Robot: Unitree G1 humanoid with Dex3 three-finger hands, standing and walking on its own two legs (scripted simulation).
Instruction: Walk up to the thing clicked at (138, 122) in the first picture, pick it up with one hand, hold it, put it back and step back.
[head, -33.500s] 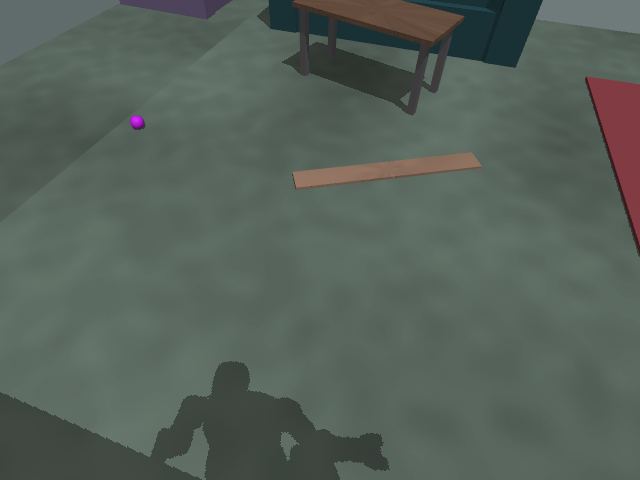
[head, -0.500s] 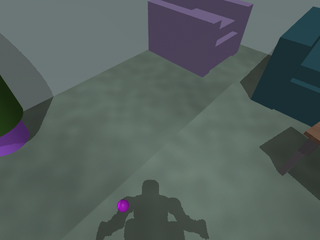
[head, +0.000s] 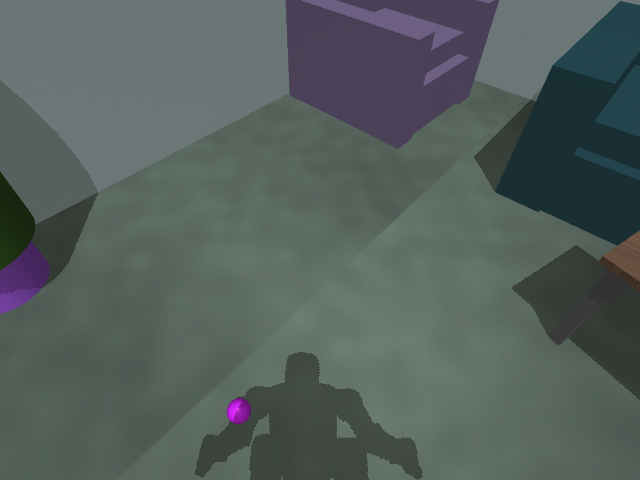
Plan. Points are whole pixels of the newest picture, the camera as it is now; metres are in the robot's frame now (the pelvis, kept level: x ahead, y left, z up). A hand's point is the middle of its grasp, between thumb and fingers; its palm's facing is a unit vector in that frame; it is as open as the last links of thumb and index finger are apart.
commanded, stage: stand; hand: left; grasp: from above
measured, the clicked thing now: (238, 410) +0.45 +0.24 -0.75
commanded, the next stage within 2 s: step back in 1.20 s
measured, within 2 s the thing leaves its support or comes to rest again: neither
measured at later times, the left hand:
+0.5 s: hand out of the picture +0.07 +0.24 -0.16, palm faces +0.00 -0.94 -0.34, open 7.4 cm
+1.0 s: hand out of the picture +0.09 +0.24 -0.16, palm faces -0.01 -0.94 -0.34, open 7.4 cm
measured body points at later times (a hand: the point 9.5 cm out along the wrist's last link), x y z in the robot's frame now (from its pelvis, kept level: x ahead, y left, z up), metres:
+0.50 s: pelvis +0.00 +0.00 +0.00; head +0.01 -0.01 +0.45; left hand +0.07 +0.29 -0.13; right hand +0.07 -0.29 -0.14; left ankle +0.02 +0.13 -0.75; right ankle +0.00 -0.13 -0.75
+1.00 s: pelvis +0.01 -0.01 +0.00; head +0.02 -0.01 +0.45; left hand +0.09 +0.29 -0.13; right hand +0.09 -0.30 -0.14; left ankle +0.02 +0.13 -0.75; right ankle +0.00 -0.13 -0.75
